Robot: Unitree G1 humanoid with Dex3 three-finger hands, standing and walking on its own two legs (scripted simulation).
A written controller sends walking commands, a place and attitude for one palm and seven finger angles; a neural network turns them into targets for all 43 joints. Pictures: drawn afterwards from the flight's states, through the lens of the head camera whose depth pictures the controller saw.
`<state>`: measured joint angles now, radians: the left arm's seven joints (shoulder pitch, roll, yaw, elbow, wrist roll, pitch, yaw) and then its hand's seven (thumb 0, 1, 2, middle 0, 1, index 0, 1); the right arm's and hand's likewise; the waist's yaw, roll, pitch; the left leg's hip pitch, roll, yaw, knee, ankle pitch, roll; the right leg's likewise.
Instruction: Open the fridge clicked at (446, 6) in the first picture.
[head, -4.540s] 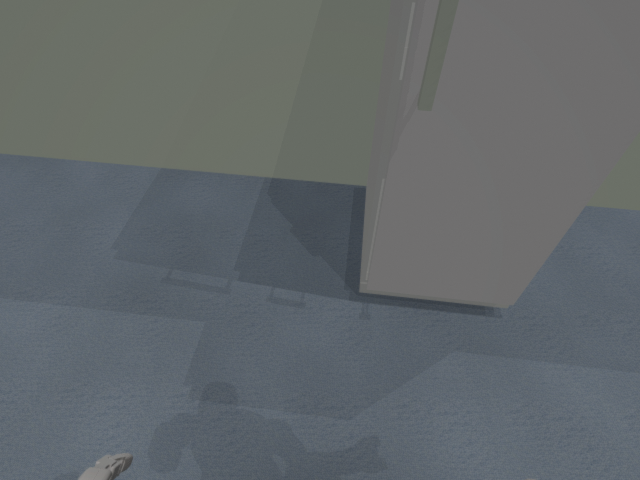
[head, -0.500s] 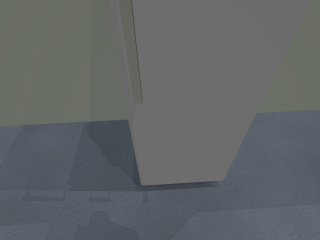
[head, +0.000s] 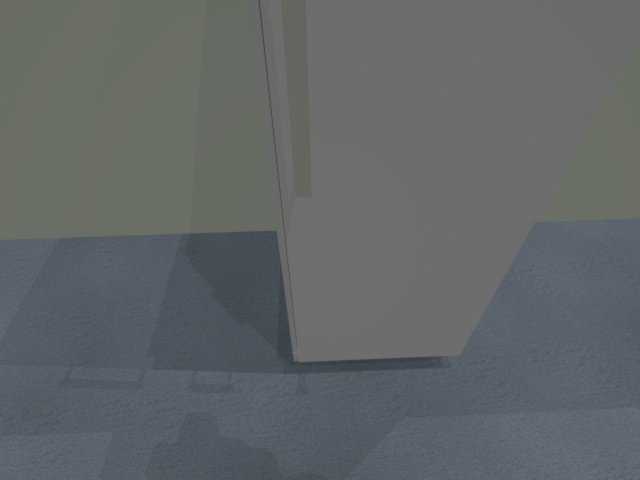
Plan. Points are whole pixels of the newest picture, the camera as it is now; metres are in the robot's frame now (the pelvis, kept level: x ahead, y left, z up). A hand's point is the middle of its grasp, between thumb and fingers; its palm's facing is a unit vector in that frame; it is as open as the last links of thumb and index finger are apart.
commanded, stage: look again from close up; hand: left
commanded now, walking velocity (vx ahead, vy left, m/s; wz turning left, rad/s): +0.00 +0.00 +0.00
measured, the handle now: (297, 65) +0.55 +0.06 +0.26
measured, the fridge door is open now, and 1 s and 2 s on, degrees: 0 0 0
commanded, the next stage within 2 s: raise the hand to about handle height in 1.08 s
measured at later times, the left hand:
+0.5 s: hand out of the picture +0.01 +0.18 -0.17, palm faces +0.00 -0.98 -0.20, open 7.4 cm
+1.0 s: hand out of the picture +0.01 +0.16 -0.17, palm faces +0.01 -0.98 -0.18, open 7.4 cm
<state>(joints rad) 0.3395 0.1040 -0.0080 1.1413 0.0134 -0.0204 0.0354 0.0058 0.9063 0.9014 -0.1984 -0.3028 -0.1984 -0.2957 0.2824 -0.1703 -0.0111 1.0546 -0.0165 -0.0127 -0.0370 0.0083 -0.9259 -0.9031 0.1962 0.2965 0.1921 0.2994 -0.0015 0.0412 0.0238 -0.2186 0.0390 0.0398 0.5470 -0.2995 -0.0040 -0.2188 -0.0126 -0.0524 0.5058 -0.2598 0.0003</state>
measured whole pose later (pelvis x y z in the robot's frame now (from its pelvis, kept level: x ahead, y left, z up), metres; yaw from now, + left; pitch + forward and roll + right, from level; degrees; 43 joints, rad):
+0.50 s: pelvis +0.00 +0.01 +0.00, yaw -1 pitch -1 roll +1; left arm 0.29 0.14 -0.01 1.10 0.01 -0.01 0.03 0.01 0.92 0.90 -0.19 -0.30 -0.20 -0.30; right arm 0.32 -0.14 0.01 1.10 -0.01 -0.02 -0.03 0.01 -0.91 -0.90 0.20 0.30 0.20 0.30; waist 0.00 0.01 0.03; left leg -0.19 0.00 0.08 0.48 -0.27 0.02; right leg -0.24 -0.05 -0.02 0.51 -0.26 0.02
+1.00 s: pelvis +0.01 -0.01 +0.00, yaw -1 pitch -1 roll +1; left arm 0.29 0.14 -0.01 1.11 0.01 -0.02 0.03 0.01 0.91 0.90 -0.20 -0.30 -0.20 -0.30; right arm 0.27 -0.15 0.01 1.12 -0.01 -0.02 -0.03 0.01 -0.92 -0.90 0.20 0.30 0.19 0.30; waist 0.00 0.01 0.04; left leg -0.18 0.03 0.06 0.47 -0.28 -0.01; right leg -0.22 -0.02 -0.03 0.50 -0.27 0.00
